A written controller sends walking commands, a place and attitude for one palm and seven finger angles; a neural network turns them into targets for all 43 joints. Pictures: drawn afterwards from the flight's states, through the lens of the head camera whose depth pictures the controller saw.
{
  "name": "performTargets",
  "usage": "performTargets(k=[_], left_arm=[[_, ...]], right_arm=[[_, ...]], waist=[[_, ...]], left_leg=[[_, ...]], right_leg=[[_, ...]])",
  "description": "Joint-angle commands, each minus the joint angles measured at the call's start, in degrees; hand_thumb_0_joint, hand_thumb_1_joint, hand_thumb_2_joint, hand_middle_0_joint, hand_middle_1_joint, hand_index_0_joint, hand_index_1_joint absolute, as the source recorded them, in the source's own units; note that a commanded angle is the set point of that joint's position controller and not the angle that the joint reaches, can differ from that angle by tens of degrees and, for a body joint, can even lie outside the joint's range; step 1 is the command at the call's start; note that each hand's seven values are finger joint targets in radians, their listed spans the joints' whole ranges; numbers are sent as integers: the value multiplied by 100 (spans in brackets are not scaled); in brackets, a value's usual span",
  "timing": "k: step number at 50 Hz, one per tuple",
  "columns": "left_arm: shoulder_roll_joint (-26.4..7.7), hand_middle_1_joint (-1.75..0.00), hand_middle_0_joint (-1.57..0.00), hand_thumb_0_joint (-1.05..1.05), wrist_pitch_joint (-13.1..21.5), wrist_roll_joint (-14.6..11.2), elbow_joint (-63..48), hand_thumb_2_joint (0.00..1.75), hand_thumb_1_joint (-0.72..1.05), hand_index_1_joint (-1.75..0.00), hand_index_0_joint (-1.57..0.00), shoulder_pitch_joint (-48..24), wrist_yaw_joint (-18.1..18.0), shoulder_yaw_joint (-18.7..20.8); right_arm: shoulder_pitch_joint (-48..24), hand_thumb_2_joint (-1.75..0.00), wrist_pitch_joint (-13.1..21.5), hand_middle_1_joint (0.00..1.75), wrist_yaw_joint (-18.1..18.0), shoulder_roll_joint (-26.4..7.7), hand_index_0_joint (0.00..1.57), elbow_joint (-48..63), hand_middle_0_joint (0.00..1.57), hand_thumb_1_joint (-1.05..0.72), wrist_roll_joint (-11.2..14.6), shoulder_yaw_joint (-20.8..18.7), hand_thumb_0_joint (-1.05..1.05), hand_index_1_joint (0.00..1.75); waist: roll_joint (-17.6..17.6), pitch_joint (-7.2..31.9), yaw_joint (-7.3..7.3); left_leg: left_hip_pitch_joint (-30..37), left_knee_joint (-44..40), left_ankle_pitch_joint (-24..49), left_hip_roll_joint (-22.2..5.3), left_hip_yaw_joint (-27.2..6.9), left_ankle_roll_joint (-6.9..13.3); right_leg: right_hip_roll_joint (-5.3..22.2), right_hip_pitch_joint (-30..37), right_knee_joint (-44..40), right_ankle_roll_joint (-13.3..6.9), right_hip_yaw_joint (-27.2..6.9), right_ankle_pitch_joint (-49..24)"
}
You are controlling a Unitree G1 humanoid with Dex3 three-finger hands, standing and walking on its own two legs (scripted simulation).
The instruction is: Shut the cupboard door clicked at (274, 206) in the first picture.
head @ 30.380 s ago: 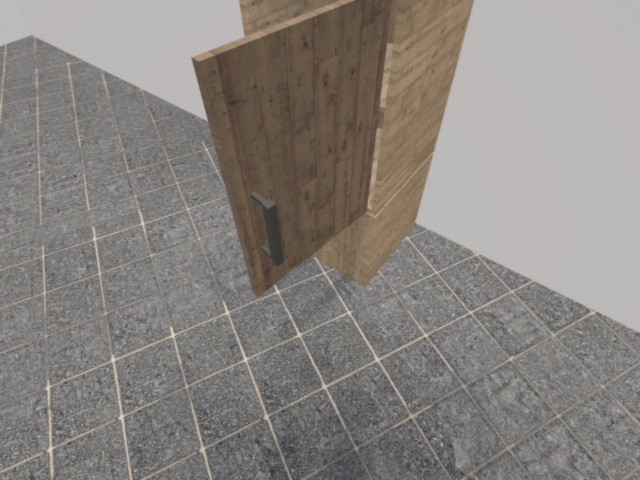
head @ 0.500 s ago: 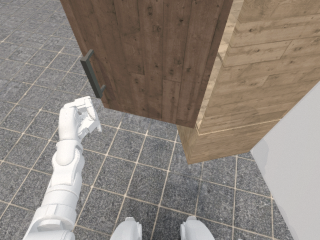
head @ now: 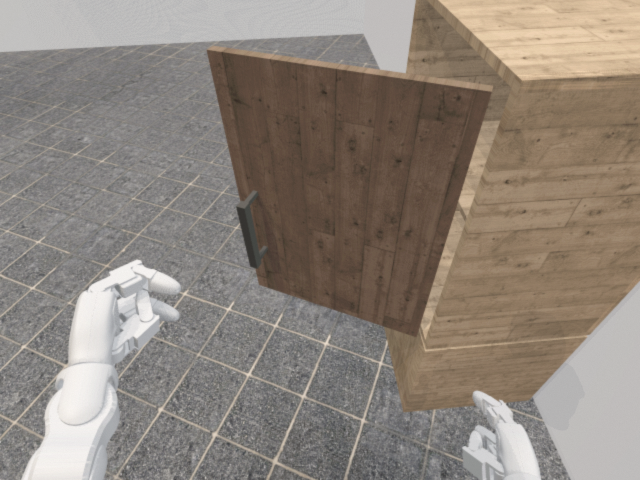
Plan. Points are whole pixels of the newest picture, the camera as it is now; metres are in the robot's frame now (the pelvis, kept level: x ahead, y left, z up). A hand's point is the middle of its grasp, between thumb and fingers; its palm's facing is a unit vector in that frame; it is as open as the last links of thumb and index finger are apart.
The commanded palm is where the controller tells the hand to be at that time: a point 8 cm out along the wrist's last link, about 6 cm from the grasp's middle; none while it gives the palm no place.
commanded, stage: draw the hand back to the body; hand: left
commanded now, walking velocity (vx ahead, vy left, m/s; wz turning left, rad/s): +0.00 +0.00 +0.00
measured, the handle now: (254, 231) +0.61 +0.20 -0.09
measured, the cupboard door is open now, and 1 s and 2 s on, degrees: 63 63 63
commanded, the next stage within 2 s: step back with the hand held close in 0.74 s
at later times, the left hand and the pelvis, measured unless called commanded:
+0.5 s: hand (33, 335) +0.19 +0.27 +0.18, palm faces +0.48 -0.75 -0.44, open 6.9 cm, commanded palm +0.15 +0.30 +0.19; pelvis +0.01 +0.00 +0.01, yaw +0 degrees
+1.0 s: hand (54, 335) +0.20 +0.26 +0.17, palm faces +0.43 -0.77 -0.46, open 7.4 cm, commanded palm +0.14 +0.29 +0.19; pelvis +0.00 +0.00 +0.01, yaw +0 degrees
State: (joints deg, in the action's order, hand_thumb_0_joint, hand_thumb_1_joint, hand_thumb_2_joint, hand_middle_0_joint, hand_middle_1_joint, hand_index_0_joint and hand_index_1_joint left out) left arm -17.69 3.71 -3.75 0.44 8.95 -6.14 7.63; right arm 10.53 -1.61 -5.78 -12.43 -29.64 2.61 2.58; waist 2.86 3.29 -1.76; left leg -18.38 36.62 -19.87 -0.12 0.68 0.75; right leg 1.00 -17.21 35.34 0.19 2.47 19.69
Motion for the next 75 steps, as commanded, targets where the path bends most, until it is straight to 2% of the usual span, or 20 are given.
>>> performTargets(k=[1,6,13,18,21,24,30,34,40,43,44,45,48,53,56,58,63,70,71,75], left_arm=[[-854,-81,-67,0,176,-49,-1635,90,90,-81,-67,-377,-29,557],[-1254,-66,-53,0,145,-74,-2326,90,90,-66,-53,150,-25,1210],[-1378,-45,-34,0,244,-60,-3473,90,90,-45,-34,742,-69,1651],[-1536,-30,-20,0,311,-78,-3811,90,90,-30,-20,1391,-112,2079],[-1061,-30,-20,0,216,-69,-3052,90,90,-30,-20,1595,-46,1738],[-1124,-30,-20,0,248,-51,-2979,90,90,-30,-20,1236,-38,1745],[-1456,-30,-20,0,420,-17,-3716,90,90,-30,-20,1091,-109,1945],[-1511,-30,-20,0,418,-18,-3752,90,90,-30,-20,1218,-153,2002],[-1322,-30,-20,0,386,-58,-3151,90,90,-30,-20,1364,-80,1977],[-1268,-30,-20,0,396,-84,-3064,90,90,-30,-20,1397,-25,1947],[-1802,-30,-20,0,648,-38,-3341,90,90,-30,-20,800,-75,2443],[-1522,-30,-20,0,719,-39,-2972,90,90,-30,-20,1263,-61,2218],[-1412,-30,-20,0,839,12,-3138,90,90,-30,-20,1524,-58,2045],[-1681,-30,-20,0,936,-30,-3637,90,90,-30,-20,1914,-146,2335],[-1957,-30,-20,0,920,-43,-3874,90,90,-30,-20,2005,-184,2631],[-1828,-30,-20,0,885,-72,-3807,90,90,-30,-20,2147,-188,2562],[-1667,-30,-20,0,854,-62,-3678,90,90,-30,-20,2323,-186,2467],[-1598,-30,-20,0,1002,58,-3679,90,90,-30,-20,2118,-231,2442],[-1787,-30,-20,0,1059,114,-3806,90,90,-30,-20,1982,-246,2618],[-1608,-30,-20,0,1190,210,-3899,90,90,-30,-20,1697,-275,2499]], right_arm=[[-465,-90,442,30,-38,-628,20,707,20,-90,-64,-221,0,30],[-595,-90,577,30,12,-586,20,621,20,-90,-130,-196,0,30],[-637,-90,853,30,70,-511,20,517,20,-90,-165,-219,0,30],[-624,-90,1009,30,101,-532,20,447,20,-90,-160,-287,0,30],[-512,-90,973,30,118,-608,20,326,20,-90,-153,-332,0,30],[-532,-90,917,30,90,-664,20,329,20,-90,-146,-377,0,30],[-645,-90,1063,30,30,-588,20,372,20,-90,-182,-357,0,30],[-682,-90,1175,30,24,-536,20,320,20,-90,-192,-298,0,30],[-613,-90,1098,30,36,-554,20,266,20,-90,-167,-331,0,30],[-622,-90,1063,30,58,-574,20,281,20,-90,-161,-365,0,30],[-599,-90,929,30,94,-790,20,409,20,-90,-133,-448,0,30],[-600,-90,857,30,93,-732,20,302,20,-90,-160,-451,0,30],[-634,-90,721,30,122,-688,20,333,20,-90,-173,-480,0,30],[-656,-90,530,30,35,-771,20,544,20,-90,-173,-543,0,30],[-649,-90,404,30,-27,-809,20,648,20,-90,-184,-565,0,30],[-590,-90,327,30,-38,-775,20,721,20,-90,-168,-566,0,30],[-526,-90,280,30,-26,-848,20,758,20,-90,-165,-592,0,30],[-515,-90,407,30,-29,-894,20,776,20,-90,-137,-561,0,30],[-549,-90,439,30,-46,-944,20,776,20,-90,-161,-575,0,30],[-453,-90,597,30,-49,-925,20,754,20,-90,-180,-554,0,30]], waist=[[-184,461,31],[2,375,-106],[327,393,-162],[199,291,-232],[-290,-280,-111],[-405,-374,-92],[171,507,-237],[393,177,-243],[-18,-371,-199],[-110,-245,-204],[-55,-329,47],[-387,-209,88],[-473,56,107],[33,681,98],[137,921,66],[38,938,80],[160,718,114],[255,188,149],[385,172,133],[535,22,160]], left_leg=[[729,-1003,1569,-104,-87,46],[942,-1225,1960,-105,-31,35],[1171,-1334,2175,-102,-3,18],[1160,-1365,2243,-125,-2,-7],[1005,-1434,1957,-140,38,15],[998,-1493,1609,-136,28,55],[1292,-1425,1808,-49,68,103],[1129,-1443,1766,-37,58,55],[995,-1521,1605,-86,95,50],[1072,-1525,1607,-88,124,76],[681,-1142,1150,-193,68,162],[705,-928,1035,-143,-2,155],[646,-762,1099,-116,-9,122],[788,-1154,2476,-304,-129,124],[716,-1156,3285,-411,-216,111],[587,-1146,3420,-465,-206,89],[-95,-1370,2585,-595,-320,140],[-1884,-1972,-626,-715,-603,419],[-2193,-2093,-1079,-747,-687,474],[-2915,-2214,-2101,-892,-834,611]], right_leg=[[-67,650,-850,-149,-16,-1561],[-24,1036,-1073,-125,-21,-1902],[-26,1213,-1211,-100,-14,-1964],[-52,1221,-1219,-83,9,-1959],[-55,911,-1362,-54,27,-1743],[-36,793,-1390,-35,5,-1392],[2,1258,-1287,-58,-64,-1634],[-7,1211,-1361,-77,-74,-1640],[-50,947,-1482,-53,-63,-1435],[-37,994,-1503,-29,-97,-1443],[354,593,-1833,-97,-741,-1555],[550,487,-1915,-164,-867,-1535],[768,495,-1772,-255,-924,-1888],[377,913,-1019,-70,-413,-2804],[203,1155,-654,-1,-294,-3276],[186,1225,-535,17,-298,-3387],[101,1294,-366,49,-344,-2859],[-60,1775,-104,123,-437,-1736],[-117,1969,-15,144,-430,-1646],[-217,2167,350,165,-430,-1163]])
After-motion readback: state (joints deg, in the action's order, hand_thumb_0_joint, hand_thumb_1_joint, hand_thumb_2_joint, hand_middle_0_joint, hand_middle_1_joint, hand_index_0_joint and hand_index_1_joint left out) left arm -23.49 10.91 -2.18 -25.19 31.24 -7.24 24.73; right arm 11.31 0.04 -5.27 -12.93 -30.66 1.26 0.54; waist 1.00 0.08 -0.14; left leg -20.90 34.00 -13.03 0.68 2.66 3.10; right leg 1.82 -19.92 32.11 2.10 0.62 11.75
